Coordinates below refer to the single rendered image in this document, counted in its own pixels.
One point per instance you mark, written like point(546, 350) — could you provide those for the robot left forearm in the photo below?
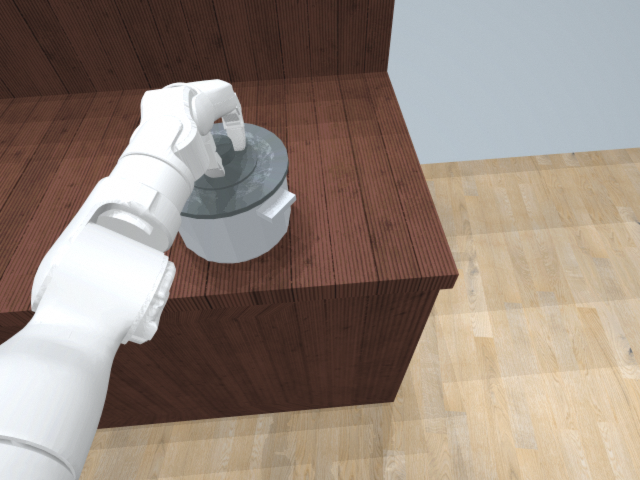
point(145, 193)

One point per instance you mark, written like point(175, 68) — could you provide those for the knob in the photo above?
point(224, 148)

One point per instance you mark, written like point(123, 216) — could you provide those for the robot left hand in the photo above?
point(226, 105)

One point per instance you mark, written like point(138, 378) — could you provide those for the pot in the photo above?
point(241, 237)

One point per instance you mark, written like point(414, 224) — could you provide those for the table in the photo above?
point(332, 314)

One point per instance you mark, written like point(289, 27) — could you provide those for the lid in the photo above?
point(253, 176)

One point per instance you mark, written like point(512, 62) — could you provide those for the left robot upper arm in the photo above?
point(54, 373)

